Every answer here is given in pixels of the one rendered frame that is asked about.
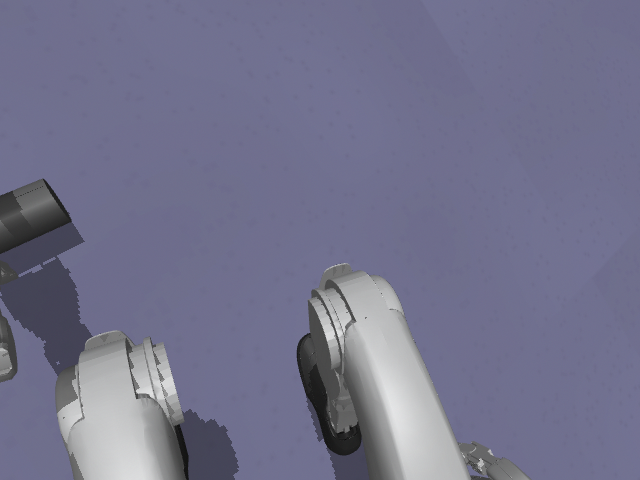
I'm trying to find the can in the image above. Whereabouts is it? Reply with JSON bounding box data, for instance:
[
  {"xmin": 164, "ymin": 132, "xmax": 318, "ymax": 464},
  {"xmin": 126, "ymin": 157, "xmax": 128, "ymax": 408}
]
[{"xmin": 0, "ymin": 179, "xmax": 72, "ymax": 254}]

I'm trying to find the right robot hand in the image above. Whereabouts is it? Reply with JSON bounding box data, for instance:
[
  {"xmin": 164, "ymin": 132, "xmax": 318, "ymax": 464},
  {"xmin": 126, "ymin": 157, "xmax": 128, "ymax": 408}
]
[{"xmin": 458, "ymin": 441, "xmax": 531, "ymax": 480}]

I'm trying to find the left robot hand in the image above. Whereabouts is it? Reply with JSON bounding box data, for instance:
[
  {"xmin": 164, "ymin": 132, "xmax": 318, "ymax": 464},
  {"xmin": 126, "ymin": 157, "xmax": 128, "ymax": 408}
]
[{"xmin": 0, "ymin": 260, "xmax": 19, "ymax": 285}]

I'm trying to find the right robot foot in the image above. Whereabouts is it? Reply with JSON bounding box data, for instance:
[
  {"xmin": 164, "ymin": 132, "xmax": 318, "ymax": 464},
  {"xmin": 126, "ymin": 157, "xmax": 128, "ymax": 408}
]
[{"xmin": 297, "ymin": 333, "xmax": 362, "ymax": 456}]

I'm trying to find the left robot arm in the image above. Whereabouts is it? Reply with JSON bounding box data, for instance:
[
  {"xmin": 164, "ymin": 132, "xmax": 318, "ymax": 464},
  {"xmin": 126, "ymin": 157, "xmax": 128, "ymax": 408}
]
[{"xmin": 0, "ymin": 262, "xmax": 18, "ymax": 382}]

